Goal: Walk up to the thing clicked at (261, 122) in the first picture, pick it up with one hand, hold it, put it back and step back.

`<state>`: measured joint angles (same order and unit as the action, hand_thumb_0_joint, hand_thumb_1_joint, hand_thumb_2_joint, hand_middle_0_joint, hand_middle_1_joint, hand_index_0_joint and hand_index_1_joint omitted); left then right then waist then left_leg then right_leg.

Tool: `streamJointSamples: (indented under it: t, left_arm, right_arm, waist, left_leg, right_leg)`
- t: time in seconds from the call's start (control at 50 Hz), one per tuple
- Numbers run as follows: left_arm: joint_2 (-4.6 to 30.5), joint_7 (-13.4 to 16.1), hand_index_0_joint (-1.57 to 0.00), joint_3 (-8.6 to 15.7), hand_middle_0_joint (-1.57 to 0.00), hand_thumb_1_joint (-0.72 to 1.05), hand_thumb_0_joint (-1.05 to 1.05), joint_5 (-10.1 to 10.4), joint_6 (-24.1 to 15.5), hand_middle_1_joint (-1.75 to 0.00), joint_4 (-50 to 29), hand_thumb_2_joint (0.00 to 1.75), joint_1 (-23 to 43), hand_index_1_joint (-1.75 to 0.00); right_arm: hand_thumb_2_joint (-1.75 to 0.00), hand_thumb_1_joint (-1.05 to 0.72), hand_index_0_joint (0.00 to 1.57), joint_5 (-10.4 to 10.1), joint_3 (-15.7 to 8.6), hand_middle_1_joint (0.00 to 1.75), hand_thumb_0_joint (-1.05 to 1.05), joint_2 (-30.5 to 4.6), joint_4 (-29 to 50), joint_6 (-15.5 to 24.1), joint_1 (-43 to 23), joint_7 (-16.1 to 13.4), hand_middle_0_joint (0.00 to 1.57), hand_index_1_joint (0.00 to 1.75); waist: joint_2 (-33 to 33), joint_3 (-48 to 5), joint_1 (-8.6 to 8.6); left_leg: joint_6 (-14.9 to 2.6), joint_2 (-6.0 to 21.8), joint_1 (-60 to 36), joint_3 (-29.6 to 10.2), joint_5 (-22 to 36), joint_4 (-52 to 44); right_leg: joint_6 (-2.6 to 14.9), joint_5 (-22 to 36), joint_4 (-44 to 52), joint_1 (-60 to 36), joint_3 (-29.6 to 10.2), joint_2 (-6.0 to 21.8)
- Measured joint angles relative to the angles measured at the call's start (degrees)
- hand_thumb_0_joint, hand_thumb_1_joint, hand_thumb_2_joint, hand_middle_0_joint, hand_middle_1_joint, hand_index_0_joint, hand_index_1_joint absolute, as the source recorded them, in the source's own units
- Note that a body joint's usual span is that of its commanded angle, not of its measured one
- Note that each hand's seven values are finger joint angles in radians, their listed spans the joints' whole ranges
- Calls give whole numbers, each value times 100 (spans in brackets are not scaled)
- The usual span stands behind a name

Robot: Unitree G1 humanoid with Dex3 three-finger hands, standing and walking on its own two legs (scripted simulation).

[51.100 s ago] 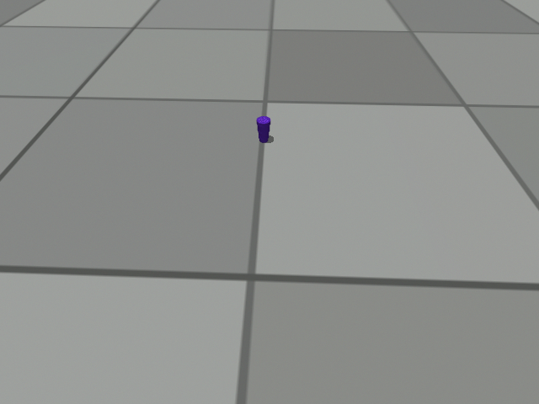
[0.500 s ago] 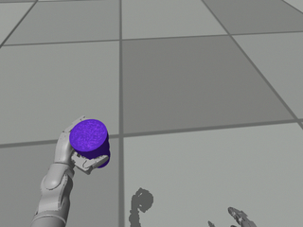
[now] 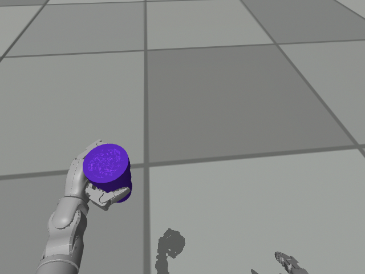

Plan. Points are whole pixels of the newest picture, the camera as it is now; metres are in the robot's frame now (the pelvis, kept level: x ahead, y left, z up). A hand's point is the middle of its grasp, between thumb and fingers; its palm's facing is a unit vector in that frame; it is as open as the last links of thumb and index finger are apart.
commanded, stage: crouch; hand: left
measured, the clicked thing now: (113, 178) +0.33 +0.15 +0.04
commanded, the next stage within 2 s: lower in 1.90 s
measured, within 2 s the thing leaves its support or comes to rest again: neither
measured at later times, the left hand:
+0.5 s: hand (124, 199) +0.34 +0.16 -0.10, palm faces -0.08 -1.00 +0.01, open 10.4 cm
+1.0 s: hand (137, 225) +0.36 +0.16 -0.35, palm faces -0.09 -1.00 +0.00, open 10.4 cm
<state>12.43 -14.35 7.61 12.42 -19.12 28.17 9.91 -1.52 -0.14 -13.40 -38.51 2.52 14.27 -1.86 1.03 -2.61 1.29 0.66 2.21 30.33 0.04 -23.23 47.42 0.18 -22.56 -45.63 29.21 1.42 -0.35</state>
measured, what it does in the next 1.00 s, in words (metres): lowers itself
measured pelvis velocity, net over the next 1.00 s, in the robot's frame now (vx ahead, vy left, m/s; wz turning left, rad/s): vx -0.08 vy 0.00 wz -0.04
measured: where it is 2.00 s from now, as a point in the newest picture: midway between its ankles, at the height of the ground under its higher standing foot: outside the picture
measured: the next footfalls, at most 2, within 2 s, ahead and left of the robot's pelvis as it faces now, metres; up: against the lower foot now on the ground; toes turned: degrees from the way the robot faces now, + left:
none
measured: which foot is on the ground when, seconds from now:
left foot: down 0.00-1.00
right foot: down 0.00-1.00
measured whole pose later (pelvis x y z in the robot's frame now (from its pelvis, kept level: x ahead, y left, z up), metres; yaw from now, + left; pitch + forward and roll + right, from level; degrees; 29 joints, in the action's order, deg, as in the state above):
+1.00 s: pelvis -0.08 +0.00 -0.30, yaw -2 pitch +34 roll -3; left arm 18.7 -16.8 18.4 6.6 -44.6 64.4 37.9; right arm 5.5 1.5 -14.6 -40.2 4.3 7.5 5.5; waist -1.0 -9.6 6.7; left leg 0.6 1.6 113.3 -3.5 -38.9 118.4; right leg 0.6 -38.7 -116.4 111.4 3.0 0.5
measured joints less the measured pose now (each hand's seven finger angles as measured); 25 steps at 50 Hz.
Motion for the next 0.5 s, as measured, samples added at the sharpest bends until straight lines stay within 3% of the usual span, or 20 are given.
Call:
streamJointSamples:
  t: [0.1,0.24,0.36,0.5]
  left_arm:
    - [-21,-8,-68,-45,-70,-44,-4,-18,2,-103,94,108,19,-106]
    - [-114,123,-69,104,-71,-42,-4,-77,-227,-100,594,105,217,-103]
    - [-68,122,-69,220,-71,-42,-4,-152,-876,-100,1167,104,539,-103]
    - [144,-77,-69,356,-70,-42,-4,-194,-1771,-101,1992,105,1131,-103]
  right_arm:
    - [-90,-89,20,1,2,30,1,3,3,8,-11,0,20,29]
    - [-89,-87,20,55,-8,30,1,1,50,84,-106,82,20,29]
    - [-89,-86,20,158,-52,30,1,-32,49,220,-157,214,20,29]
    - [-90,-88,20,301,-53,30,1,-165,80,367,-167,366,20,29]
  waist:
    - [7,-35,11]
    - [-71,-10,66]
    - [-166,-71,142]
    - [-185,-550,319]
  left_leg:
    - [-4,-2,29,-5,2,17]
    - [-10,-6,495,-14,-57,332]
    - [-9,-19,1540,-67,-290,1144]
    - [14,-26,3573,-164,-853,2853]
  right_leg:
    - [-4,4,-9,24,4,2]
    - [-2,-65,-342,496,6,9]
    - [9,-321,-1169,1531,43,31]
    - [-1,-899,-2861,3532,98,53]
